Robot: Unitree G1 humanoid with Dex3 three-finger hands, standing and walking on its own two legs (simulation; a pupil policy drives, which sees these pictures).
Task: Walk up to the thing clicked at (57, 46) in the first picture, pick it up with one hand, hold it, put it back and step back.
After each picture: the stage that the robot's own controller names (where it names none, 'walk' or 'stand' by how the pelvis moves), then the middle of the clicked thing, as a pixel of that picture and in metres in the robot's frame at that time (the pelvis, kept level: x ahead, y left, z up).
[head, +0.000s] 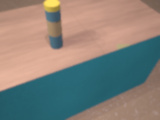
stand; (54, 26) +0.67 +0.15 +0.01
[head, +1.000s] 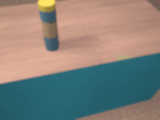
rise first; (49, 27) +0.63 +0.19 +0.03
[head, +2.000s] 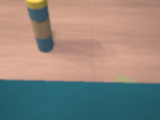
rise first; (41, 25) +0.54 +0.19 +0.05
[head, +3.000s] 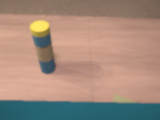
stand; (44, 50) +0.51 +0.18 +0.01
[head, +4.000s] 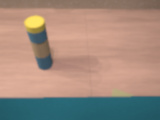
stand; (40, 46) +0.51 +0.19 +0.01
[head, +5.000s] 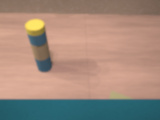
stand; (40, 48) +0.52 +0.19 +0.00
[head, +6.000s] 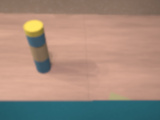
stand; (39, 49) +0.51 +0.20 +0.00
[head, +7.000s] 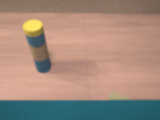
stand; (39, 49) +0.51 +0.20 +0.00
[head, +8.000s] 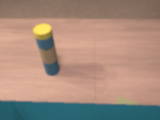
rise first; (48, 52) +0.51 +0.19 +0.01
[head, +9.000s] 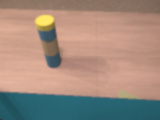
go down; (50, 44) +0.53 +0.18 +0.01
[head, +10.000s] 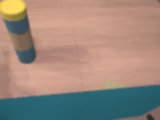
go down; (21, 36) +0.50 +0.18 +0.04
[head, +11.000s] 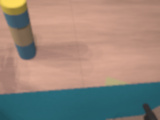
close in; (21, 31) +0.52 +0.18 +0.05
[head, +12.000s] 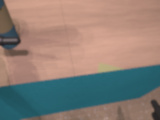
close; out of the picture +0.52 +0.20 +0.09
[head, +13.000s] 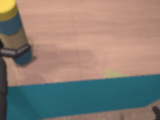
lift; (13, 36) +0.46 +0.18 +0.08
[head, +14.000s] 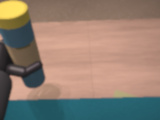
lift; (24, 52) +0.32 +0.16 +0.22
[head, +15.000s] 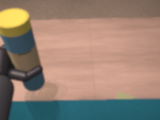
hold; (25, 57) +0.33 +0.17 +0.19
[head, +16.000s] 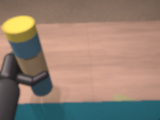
hold; (33, 62) +0.32 +0.15 +0.17
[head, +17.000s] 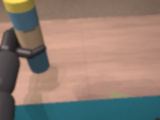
crouch; (31, 38) +0.41 +0.15 +0.19
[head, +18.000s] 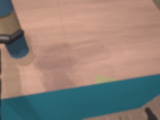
lower; (7, 23) +0.50 +0.18 +0.12
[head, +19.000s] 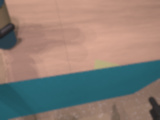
lower; out of the picture +0.52 +0.19 +0.09
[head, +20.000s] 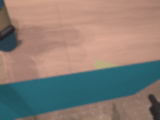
lower; out of the picture +0.52 +0.19 +0.09
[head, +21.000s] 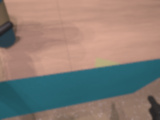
lower; out of the picture +0.52 +0.19 +0.09
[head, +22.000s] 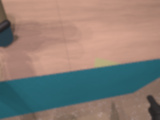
rest; out of the picture +0.53 +0.19 +0.09
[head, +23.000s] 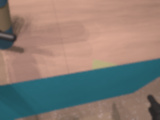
withdraw; out of the picture +0.52 +0.17 +0.09
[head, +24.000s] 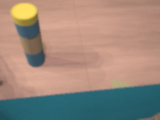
sink last; (31, 40) +0.48 +0.16 +0.06
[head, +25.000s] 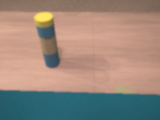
stand; (48, 43) +0.54 +0.18 +0.05
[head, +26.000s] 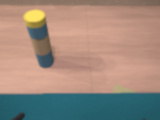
stand; (41, 42) +0.51 +0.18 +0.05
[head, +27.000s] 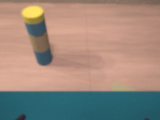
stand; (39, 39) +0.51 +0.19 +0.06
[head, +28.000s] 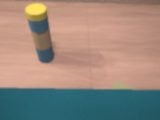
stand; (41, 37) +0.52 +0.18 +0.06
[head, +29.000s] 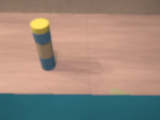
walk; (44, 47) +0.53 +0.18 +0.01
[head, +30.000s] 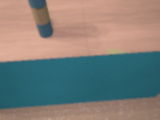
walk; (40, 13) +0.65 +0.21 +0.02
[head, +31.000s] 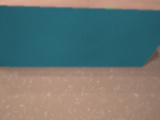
walk; out of the picture +0.96 +0.17 +0.03
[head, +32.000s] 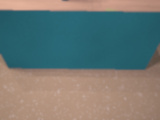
stand; out of the picture +1.14 +0.16 +0.03
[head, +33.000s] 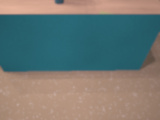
stand; out of the picture +1.13 +0.19 +0.00
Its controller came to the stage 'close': yes
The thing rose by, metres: 0.20
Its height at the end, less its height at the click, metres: +0.00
